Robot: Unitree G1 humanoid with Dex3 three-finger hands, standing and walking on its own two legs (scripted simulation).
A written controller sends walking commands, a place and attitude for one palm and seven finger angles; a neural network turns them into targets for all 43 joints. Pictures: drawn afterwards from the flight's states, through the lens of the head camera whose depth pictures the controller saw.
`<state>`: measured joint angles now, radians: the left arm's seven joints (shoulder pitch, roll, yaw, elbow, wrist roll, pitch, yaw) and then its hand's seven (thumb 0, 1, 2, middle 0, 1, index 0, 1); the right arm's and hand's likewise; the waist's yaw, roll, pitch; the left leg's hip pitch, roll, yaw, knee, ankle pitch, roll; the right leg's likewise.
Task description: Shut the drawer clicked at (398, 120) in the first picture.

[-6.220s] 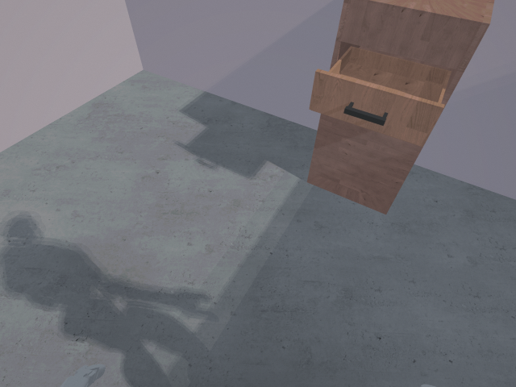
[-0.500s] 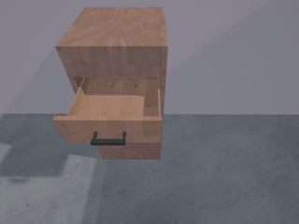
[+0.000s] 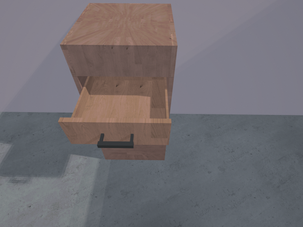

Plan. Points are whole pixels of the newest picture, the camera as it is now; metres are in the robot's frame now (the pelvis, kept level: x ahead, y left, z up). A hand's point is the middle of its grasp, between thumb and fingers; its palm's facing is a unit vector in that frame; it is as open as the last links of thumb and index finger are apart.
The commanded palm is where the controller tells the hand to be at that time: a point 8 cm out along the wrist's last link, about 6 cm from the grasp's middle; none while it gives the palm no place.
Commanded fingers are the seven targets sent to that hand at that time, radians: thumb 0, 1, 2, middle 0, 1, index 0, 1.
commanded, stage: shuffle to correct the standing spot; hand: left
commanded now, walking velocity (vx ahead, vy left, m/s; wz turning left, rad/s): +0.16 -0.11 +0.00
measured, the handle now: (116, 140) +0.41 +0.16 -0.08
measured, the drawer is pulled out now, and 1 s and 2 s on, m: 0.25 0.25 0.25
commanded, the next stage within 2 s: come to a stop and stand still in 0.24 s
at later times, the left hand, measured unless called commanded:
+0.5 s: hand out of the picture +0.03 +0.12 -0.19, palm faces +0.07 -0.99 -0.14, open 7.4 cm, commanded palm none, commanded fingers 0.00 0.90 0.90 -0.20 -0.30 -0.20 -0.30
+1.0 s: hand out of the picture +0.09 +0.15 -0.17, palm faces -0.02 -0.97 -0.26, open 7.4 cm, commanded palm none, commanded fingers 0.00 0.90 0.90 -0.20 -0.30 -0.20 -0.30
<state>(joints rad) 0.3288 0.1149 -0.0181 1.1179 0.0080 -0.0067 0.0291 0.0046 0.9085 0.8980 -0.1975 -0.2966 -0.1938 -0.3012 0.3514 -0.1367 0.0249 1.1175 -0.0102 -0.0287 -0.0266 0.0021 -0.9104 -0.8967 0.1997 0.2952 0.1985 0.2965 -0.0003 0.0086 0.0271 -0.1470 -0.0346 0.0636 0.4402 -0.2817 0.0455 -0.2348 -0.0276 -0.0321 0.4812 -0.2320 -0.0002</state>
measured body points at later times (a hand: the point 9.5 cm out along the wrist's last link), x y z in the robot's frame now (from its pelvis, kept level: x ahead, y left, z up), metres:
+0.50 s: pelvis +0.08 -0.03 -0.01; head +0.10 -0.02 +0.44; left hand +0.03 +0.17 -0.18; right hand +0.10 -0.26 -0.16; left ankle +0.07 +0.06 -0.74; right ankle +0.02 -0.12 -0.74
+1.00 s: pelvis +0.05 -0.04 -0.01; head +0.06 -0.04 +0.44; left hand +0.09 +0.21 -0.15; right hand +0.08 -0.27 -0.16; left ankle +0.07 +0.07 -0.74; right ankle +0.02 -0.12 -0.74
